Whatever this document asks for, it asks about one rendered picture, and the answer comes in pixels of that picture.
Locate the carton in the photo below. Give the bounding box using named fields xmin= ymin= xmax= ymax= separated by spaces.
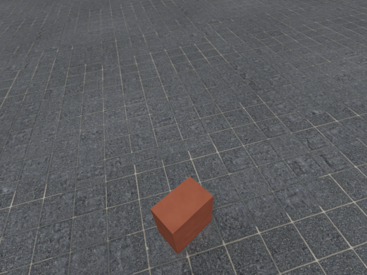
xmin=150 ymin=177 xmax=213 ymax=254

